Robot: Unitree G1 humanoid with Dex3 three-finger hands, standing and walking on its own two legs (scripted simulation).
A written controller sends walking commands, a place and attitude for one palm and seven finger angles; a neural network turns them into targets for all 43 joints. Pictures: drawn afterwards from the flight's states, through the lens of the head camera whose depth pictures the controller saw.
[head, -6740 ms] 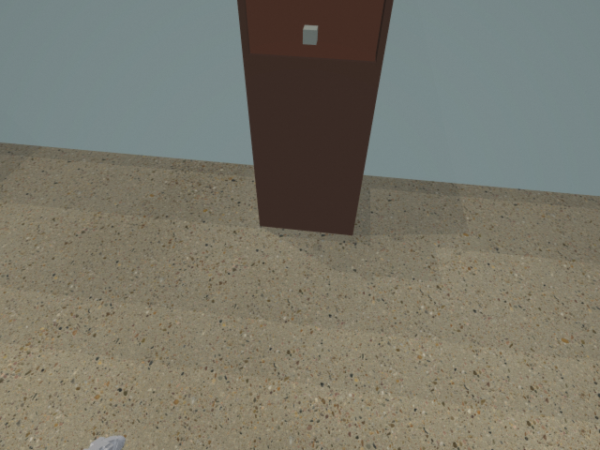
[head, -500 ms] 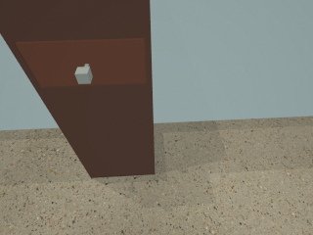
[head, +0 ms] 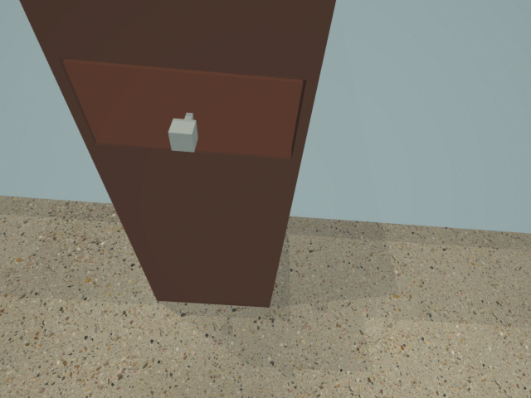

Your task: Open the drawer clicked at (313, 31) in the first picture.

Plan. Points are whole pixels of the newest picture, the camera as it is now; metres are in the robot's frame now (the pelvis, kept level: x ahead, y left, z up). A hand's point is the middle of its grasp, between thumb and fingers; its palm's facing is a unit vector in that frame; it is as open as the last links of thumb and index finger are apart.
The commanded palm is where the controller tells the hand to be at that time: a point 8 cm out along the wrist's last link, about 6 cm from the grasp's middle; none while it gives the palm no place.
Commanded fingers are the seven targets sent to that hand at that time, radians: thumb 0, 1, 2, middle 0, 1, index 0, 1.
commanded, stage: come to a stop and stand still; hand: left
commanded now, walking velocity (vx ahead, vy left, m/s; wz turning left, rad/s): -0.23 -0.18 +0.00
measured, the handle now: (186, 128) +0.51 +0.18 +0.11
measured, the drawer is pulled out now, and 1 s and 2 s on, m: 0.00 0.00 0.00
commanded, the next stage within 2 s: look again from close up in 1.10 s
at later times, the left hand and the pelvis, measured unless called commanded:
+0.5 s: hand out of the picture +0.09 +0.11 -0.15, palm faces +0.04 -0.96 -0.28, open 7.4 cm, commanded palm none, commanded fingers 0.00 0.90 0.90 -0.20 -0.30 -0.20 -0.30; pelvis +0.01 -0.07 +0.00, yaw +1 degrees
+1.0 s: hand out of the picture -0.04 +0.17 -0.17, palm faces +0.11 -0.98 -0.19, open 7.4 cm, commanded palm none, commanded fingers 0.00 0.90 0.90 -0.20 -0.30 -0.20 -0.30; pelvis -0.04 -0.03 +0.01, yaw +3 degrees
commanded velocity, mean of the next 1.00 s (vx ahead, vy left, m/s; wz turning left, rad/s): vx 0.02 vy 0.03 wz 0.00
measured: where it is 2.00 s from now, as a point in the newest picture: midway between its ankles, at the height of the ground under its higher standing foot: outside the picture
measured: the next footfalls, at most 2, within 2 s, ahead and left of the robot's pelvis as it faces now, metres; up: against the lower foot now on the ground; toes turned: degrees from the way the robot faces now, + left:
right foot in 0.34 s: +0.07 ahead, -0.16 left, +0.00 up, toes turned -5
left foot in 0.88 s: -0.04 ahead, +0.09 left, +0.00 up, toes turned -4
